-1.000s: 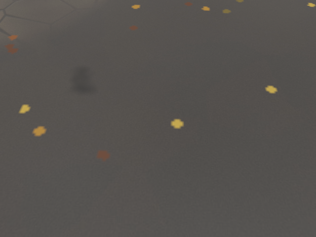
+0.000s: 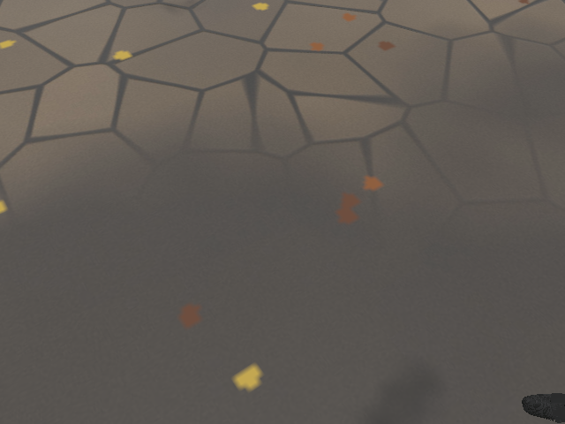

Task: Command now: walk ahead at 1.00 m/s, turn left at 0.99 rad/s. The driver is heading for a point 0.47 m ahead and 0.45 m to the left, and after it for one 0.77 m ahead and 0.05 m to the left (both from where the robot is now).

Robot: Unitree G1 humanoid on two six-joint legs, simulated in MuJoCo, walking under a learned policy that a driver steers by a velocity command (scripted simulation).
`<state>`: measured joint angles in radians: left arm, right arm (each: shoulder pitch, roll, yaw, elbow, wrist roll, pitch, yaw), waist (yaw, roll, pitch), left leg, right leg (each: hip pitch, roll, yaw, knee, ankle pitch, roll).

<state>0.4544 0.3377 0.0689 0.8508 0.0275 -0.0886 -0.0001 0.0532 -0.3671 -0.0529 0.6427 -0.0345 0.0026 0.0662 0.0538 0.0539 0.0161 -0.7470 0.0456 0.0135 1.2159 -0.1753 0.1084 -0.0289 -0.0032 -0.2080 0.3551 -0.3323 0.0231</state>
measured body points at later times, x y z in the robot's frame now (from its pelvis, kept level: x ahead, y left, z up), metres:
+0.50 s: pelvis +0.36 +0.03 +0.00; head +0.42 +0.06 +0.44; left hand +0.46 +0.34 -0.09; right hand +0.52 -0.23 -0.12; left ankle +0.34 +0.05 -0.73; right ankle +0.57 -0.07 -0.67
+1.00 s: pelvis +0.48 +0.04 +0.00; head +0.52 +0.04 +0.45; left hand +0.46 +0.34 -0.11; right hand +0.71 -0.16 -0.11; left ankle +0.45 +0.17 -0.71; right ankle +0.59 +0.00 -0.73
